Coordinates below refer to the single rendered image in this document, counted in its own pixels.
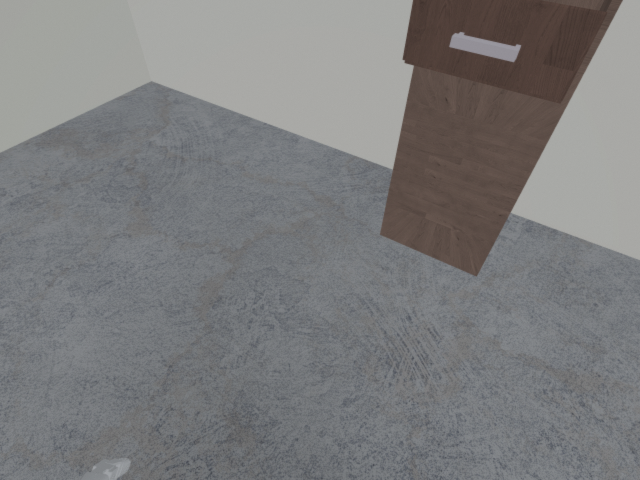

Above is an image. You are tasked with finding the cabinet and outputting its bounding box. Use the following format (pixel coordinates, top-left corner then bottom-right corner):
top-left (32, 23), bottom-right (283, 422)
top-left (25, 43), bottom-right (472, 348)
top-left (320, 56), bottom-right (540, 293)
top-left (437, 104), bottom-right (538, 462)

top-left (380, 0), bottom-right (623, 277)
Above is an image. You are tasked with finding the left robot hand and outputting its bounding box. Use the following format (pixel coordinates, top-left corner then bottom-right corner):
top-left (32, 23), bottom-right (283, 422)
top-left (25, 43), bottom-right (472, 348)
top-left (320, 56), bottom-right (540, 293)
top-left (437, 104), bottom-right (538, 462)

top-left (78, 458), bottom-right (131, 480)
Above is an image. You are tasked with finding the drawer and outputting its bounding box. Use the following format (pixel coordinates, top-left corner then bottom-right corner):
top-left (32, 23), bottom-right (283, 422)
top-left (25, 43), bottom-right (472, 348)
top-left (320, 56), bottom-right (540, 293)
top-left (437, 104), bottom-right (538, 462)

top-left (403, 0), bottom-right (607, 104)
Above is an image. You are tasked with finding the handle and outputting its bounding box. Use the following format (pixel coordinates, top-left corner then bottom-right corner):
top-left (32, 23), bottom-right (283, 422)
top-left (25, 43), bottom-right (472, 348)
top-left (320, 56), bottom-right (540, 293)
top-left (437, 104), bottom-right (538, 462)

top-left (449, 32), bottom-right (521, 62)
